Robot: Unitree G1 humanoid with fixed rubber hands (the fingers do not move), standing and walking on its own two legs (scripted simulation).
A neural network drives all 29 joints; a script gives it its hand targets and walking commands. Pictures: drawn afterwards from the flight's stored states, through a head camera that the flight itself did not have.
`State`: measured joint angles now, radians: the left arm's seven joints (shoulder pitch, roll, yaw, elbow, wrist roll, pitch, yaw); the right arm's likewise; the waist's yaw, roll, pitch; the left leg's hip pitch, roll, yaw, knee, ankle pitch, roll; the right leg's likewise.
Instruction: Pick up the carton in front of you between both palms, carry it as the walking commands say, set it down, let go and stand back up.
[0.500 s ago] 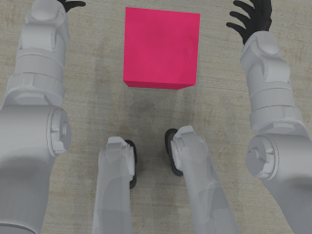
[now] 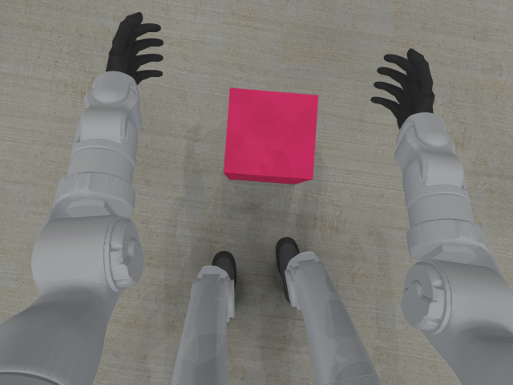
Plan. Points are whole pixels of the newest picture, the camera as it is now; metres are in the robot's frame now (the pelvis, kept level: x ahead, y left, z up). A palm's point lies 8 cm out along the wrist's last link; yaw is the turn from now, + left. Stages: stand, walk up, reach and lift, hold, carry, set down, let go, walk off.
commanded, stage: let go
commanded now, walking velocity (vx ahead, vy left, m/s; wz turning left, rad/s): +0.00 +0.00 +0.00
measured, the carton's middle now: (267, 143) +0.50 -0.07 -0.52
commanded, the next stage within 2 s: stand in 1.28 s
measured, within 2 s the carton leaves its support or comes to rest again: neither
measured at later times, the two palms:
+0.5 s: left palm (69, 202) +0.37 +0.18 +0.00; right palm (512, 219) +0.30 -0.26 +0.02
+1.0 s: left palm out of the picture +0.25 +0.24 +0.06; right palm out of the picture +0.25 -0.22 +0.06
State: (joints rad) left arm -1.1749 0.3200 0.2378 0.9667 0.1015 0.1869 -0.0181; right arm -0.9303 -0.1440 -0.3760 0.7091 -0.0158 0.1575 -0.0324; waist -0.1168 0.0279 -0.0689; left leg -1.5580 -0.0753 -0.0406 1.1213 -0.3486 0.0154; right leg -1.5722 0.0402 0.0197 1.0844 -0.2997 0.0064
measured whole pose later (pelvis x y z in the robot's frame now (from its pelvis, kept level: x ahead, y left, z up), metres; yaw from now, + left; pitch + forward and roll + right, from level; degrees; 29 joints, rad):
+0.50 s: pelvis +0.07 -0.02 +0.10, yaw +0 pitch +22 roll +0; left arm -0.22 0.18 0.15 0.61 0.06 0.03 0.02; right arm -0.07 -0.19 -0.09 0.51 0.03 0.02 0.08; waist -0.09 -0.03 -0.05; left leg -0.74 -0.04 -0.06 0.66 -0.31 0.00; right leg -0.77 0.05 0.03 0.66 -0.27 -0.03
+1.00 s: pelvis +0.09 +0.01 +0.13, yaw -1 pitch -3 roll -1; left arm 0.24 0.21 0.04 0.43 0.00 0.11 -0.06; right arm 0.21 -0.21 -0.04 0.43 -0.01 0.12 0.07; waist 0.00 0.02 0.08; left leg -0.10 -0.06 -0.05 0.44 -0.29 0.04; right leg -0.13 0.03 0.06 0.44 -0.25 0.00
